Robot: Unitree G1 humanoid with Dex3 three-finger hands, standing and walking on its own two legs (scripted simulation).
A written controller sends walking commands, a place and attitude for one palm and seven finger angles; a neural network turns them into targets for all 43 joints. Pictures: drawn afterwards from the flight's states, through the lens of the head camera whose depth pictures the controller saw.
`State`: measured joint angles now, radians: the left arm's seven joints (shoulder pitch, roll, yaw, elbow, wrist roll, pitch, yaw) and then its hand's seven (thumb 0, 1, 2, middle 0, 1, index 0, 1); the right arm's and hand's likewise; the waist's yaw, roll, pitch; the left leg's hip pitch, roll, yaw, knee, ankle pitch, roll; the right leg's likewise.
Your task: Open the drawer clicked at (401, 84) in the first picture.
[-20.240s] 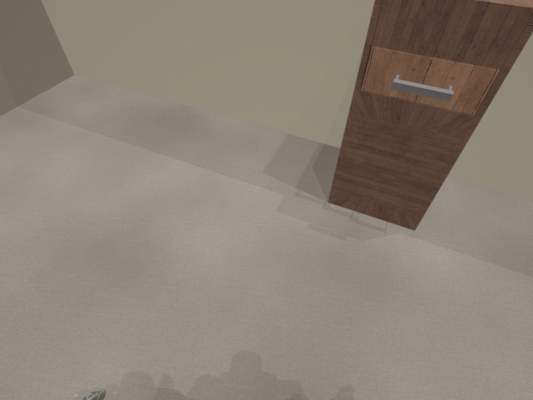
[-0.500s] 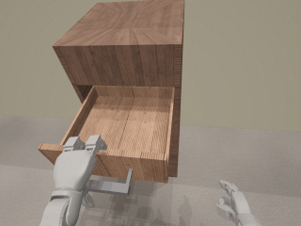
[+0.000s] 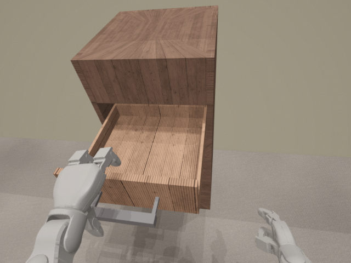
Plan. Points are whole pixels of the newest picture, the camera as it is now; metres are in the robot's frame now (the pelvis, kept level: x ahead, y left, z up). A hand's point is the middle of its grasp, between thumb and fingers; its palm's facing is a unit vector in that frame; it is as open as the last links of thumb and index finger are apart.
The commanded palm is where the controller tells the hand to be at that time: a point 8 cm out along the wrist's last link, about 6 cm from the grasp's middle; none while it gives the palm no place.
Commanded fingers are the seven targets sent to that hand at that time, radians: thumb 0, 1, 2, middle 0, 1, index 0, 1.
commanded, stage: draw the hand back to the body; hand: left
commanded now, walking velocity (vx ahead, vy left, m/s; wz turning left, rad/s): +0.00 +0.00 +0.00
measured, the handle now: (123, 207) +0.25 +0.20 -0.06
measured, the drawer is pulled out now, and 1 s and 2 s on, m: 0.30 0.30 0.30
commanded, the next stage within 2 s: step back with the hand held close in 1.62 s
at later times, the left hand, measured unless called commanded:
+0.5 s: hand (83, 194) +0.21 +0.23 +0.10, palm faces +0.08 -0.10 -0.99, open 13.8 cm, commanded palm +0.17 +0.23 +0.16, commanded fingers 0.00 -0.50 0.30 -0.30 -1.20 -0.30 -1.20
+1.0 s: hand (75, 175) +0.22 +0.23 +0.15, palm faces +0.37 -0.85 -0.37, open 12.3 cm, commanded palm +0.16 +0.27 +0.17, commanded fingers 0.00 0.20 0.60 -0.25 -0.75 -0.25 -0.75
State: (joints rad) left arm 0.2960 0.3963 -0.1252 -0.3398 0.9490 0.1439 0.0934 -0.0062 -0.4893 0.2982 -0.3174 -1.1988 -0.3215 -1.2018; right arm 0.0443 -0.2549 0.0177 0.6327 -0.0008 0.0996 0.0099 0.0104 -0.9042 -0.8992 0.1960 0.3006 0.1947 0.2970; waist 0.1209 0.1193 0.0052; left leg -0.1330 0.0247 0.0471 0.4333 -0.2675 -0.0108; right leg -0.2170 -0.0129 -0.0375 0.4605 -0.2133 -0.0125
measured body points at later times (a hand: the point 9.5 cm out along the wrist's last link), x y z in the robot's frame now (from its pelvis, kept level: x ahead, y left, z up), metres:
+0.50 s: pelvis +0.00 +0.01 +0.00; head +0.00 -0.04 +0.45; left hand +0.20 +0.23 +0.15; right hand +0.23 -0.19 -0.10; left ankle -0.02 +0.13 -0.74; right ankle +0.02 -0.11 -0.74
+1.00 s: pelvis +0.03 +0.00 +0.00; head +0.03 -0.01 +0.45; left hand +0.19 +0.27 +0.17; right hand +0.22 -0.20 -0.08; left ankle -0.02 +0.13 -0.74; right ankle +0.02 -0.11 -0.74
